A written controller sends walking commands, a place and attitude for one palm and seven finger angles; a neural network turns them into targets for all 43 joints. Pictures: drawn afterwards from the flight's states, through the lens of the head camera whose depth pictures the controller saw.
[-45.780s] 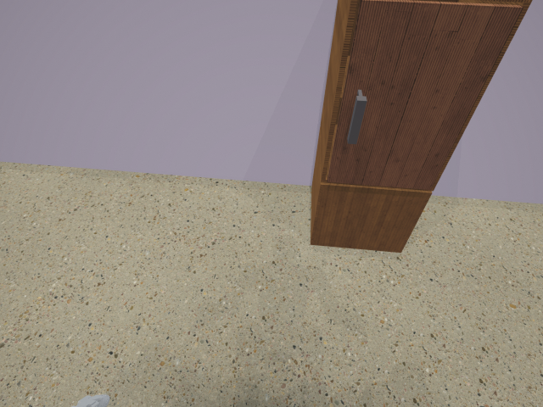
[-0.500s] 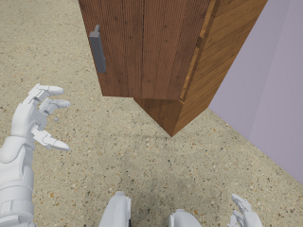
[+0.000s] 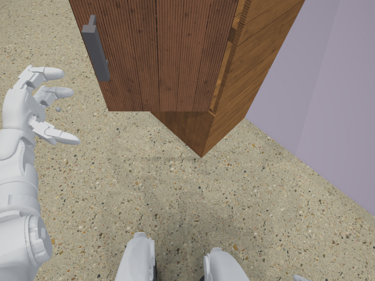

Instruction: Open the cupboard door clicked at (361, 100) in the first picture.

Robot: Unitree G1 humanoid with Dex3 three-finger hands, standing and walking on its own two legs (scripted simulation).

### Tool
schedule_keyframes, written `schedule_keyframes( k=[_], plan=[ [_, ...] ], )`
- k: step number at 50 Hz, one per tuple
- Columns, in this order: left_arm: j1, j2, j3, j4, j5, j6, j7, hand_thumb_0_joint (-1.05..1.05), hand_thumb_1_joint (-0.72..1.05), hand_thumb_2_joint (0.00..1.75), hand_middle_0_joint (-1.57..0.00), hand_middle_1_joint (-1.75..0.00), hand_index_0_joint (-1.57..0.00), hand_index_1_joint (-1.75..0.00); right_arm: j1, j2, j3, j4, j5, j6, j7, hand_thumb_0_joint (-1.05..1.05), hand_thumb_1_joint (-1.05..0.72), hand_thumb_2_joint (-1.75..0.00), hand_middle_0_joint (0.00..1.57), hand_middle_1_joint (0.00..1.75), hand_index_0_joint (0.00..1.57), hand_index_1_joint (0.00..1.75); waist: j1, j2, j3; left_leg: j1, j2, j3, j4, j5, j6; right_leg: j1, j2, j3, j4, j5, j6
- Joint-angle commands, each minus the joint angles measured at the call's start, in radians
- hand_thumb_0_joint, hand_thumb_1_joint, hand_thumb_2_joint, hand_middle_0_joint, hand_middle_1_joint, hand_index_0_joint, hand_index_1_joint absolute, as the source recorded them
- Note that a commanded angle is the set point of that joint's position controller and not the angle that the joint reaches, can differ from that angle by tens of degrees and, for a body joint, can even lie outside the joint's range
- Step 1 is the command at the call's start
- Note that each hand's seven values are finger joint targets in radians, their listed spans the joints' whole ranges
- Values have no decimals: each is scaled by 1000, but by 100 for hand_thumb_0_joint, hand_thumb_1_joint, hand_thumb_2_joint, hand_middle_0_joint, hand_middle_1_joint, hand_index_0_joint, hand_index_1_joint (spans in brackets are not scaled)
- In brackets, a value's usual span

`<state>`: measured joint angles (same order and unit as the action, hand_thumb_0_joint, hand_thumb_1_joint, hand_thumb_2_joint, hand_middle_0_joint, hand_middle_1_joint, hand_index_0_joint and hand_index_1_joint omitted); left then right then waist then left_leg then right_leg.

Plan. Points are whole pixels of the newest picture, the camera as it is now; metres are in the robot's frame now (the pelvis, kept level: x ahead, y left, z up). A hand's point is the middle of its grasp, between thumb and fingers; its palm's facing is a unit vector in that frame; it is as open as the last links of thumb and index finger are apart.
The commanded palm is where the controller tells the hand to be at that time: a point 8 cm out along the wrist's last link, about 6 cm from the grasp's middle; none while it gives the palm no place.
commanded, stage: move the hooked fingers beside the handle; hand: left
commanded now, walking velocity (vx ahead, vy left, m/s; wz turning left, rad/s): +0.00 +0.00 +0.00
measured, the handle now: (98, 49) +0.64 +0.23 +0.06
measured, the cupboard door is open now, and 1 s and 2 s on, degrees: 48 48 48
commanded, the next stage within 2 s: slide the fingers in behind the handle in 1.90 s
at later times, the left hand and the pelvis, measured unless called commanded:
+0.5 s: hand (68, 74) +0.53 +0.27 +0.08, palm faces +0.07 -1.00 -0.03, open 14.0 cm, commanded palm +0.53 +0.30 +0.06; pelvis +0.00 -0.01 -0.02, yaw -2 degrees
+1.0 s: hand (72, 63) +0.59 +0.28 +0.05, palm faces +0.04 -1.00 -0.03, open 14.0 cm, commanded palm +0.59 +0.29 +0.06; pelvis +0.01 +0.01 -0.03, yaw -4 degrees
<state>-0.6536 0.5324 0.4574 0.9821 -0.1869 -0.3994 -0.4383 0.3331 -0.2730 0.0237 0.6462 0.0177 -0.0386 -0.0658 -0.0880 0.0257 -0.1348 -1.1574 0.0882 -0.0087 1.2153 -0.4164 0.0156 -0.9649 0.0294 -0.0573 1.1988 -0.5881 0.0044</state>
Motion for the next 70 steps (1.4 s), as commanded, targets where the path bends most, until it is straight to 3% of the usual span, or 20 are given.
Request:
schedule_keyframes(
  k=[1, 3, 9, 11, 15, 24, 26, 28, 31, 37, 39, 43, 45, 48, 53, 56, 61, 65, 68, 70],
  plan=[
    [-420, 326, 73, -108, -2, -61, 31, 0, -50, 30, -30, -120, -30, -120, 112, -190, -67, -72, -6, -15, -9, 0, -90, -90, 20, 30, 20, 30, -10, 103, -397, 522, -25, -79, -138, 148, 14, -100, 33, 6, -179, 192, -35],
    [-456, 354, 76, -61, 11, -53, 34, 0, -50, 30, -30, -120, -30, -120, 112, -192, -63, -73, -3, -3, -8, 0, -90, -90, 20, 30, 20, 30, -23, 77, -387, 469, -24, -63, -120, 140, 20, -83, 32, 16, -182, 198, -27],
    [-557, 416, 92, -69, 38, -83, 37, 0, -50, 30, -30, -120, -30, -120, 135, -195, -60, -64, -13, 17, -2, 0, -90, -90, 20, 30, 20, 30, -27, 174, -481, 527, -16, -71, -87, 218, 15, -112, 38, 18, -154, 239, -32],
    [-593, 390, 61, -45, 36, -81, 30, 0, -50, 30, -30, -120, -30, -120, 141, -193, -55, -59, -11, 22, -2, 0, -90, -90, 20, 30, 20, 30, -55, 167, -458, 517, -16, -72, -77, 225, 19, -132, 41, 17, -156, 247, -30],
    [-649, 480, 90, 47, 55, -31, 23, 0, -50, 30, -30, -120, -30, -120, 153, -204, -46, -56, -4, 37, -7, 0, -90, -90, 20, 30, 20, 30, -76, 116, -431, 404, -15, -57, -47, 189, 32, -102, 41, 34, -160, 246, -18],
    [-793, 574, 101, 55, 98, -14, 34, 0, -50, 30, -30, -120, -30, -120, 190, -213, -31, -44, -15, 50, -4, 0, -90, -90, 20, 30, 20, 30, -101, 246, -526, 470, -1, -84, 0, 285, 26, -193, 47, 15, -117, 275, -25],
    [-828, 567, 86, 69, 104, 1, 34, 0, -50, 30, -30, -120, -30, -120, 199, -213, -26, -43, -17, 52, -3, 0, -90, -90, 20, 30, 20, 30, -120, 243, -522, 469, -1, -91, 6, 287, 31, -209, 49, 12, -115, 275, -24],
    [-811, 624, 116, 98, 120, 26, 34, 0, -50, 30, -30, -120, -30, -120, 208, -220, -22, -49, -16, 64, -4, 0, -90, -90, 20, 30, 20, 30, -111, 235, -529, 454, 3, -88, 11, 302, 30, -193, 48, 10, -113, 289, -22],
    [-878, 625, 94, 127, 132, 51, 37, 0, -50, 30, -30, -120, -30, -120, 219, -216, -10, -51, -18, 65, -4, 0, -90, -90, 20, 30, 20, 30, -142, 225, -506, 411, 2, -90, 28, 290, 38, -212, 52, 7, -107, 285, -19],
    [-997, 715, 113, 96, 169, 37, 56, 0, -50, 30, -30, -120, -30, -120, 239, -227, 4, -45, -31, 72, -4, 0, -90, -90, 20, 30, 20, 30, -166, 302, -558, 436, 14, -107, 59, 315, 35, -262, 54, -1, -82, 279, -22],
    [-980, 705, 101, 135, 179, 55, 54, 0, -50, 30, -30, -120, -30, -120, 249, -225, 7, -49, -32, 79, -2, 0, -90, -90, 20, 30, 20, 30, -173, 300, -549, 434, 14, -110, 62, 320, 35, -276, 57, -9, -79, 279, -23],
    [-880, 698, 107, 144, 184, 96, 33, 0, -50, 30, -30, -120, -30, -120, 269, -227, 4, -67, -34, 100, 5, 0, -90, -90, 20, 30, 20, 30, -141, 329, -576, 497, 16, -125, 44, 389, 24, -282, 59, -29, -70, 308, -29],
    [-875, 683, 96, 138, 183, 120, 25, 0, -50, 30, -30, -120, -30, -120, 274, -228, 2, -73, -34, 109, 7, 0, -90, -90, 20, 30, 20, 30, -149, 300, -557, 485, 18, -125, 37, 378, 26, -280, 61, -31, -77, 310, -25],
    [-930, 694, 111, 78, 174, 114, 26, 0, -50, 30, -30, -120, -30, -120, 280, -230, -3, -68, -38, 111, 8, 0, -90, -90, 20, 30, 20, 30, -157, 302, -567, 499, 22, -138, 32, 360, 23, -301, 62, -35, -74, 291, -26],
    [-1015, 699, 144, -71, 166, 51, 58, 0, -50, 30, -30, -120, -30, -120, 294, -225, -20, -31, -49, 101, 21, 0, -90, -90, 20, 30, 20, 30, -149, 414, -672, 671, 31, -179, 16, 439, 1, -341, 63, -39, -72, 304, -38],
    [-979, 605, 91, -41, 167, 67, 64, 0, -50, 30, -30, -120, -30, -120, 298, -215, -23, -23, -49, 102, 32, 0, -90, -90, 20, 30, 20, 30, -147, 438, -646, 716, 30, -187, -5, 460, -5, -354, 61, -43, -87, 304, -40],
    [-851, 543, 38, 166, 178, 157, 62, 0, -50, 30, -30, -120, -30, -120, 296, -217, -7, -53, -38, 114, 28, 0, -90, -90, 20, 30, 20, 30, -162, 306, -442, 550, 17, -157, -35, 303, 14, -341, 62, -48, -123, 253, -34],
    [-911, 596, 60, 99, 174, 109, 78, 0, -50, 30, -30, -120, -30, -120, 276, -220, -3, -67, -45, 108, 20, 0, -90, -90, 20, 30, 20, 30, -172, 283, -454, 493, 17, -138, -17, 278, 21, -311, 63, -37, -118, 252, -34],
    [-977, 632, 87, 14, 165, 30, 89, 0, -50, 30, -30, -120, -30, -120, 260, -222, -9, -56, -49, 99, 21, 0, -90, -90, 20, 30, 20, 30, -168, 349, -521, 547, 20, -147, -5, 303, 11, -326, 61, -28, -100, 255, -39],
    [-974, 656, 114, 21, 162, 9, 89, 0, -50, 30, -30, -120, -30, -120, 258, -222, -10, -48, -48, 95, 24, 0, -90, -90, 20, 30, 20, 30, -163, 344, -556, 551, 18, -145, 5, 313, 13, -305, 62, -26, -97, 262, -38]
  ],
)
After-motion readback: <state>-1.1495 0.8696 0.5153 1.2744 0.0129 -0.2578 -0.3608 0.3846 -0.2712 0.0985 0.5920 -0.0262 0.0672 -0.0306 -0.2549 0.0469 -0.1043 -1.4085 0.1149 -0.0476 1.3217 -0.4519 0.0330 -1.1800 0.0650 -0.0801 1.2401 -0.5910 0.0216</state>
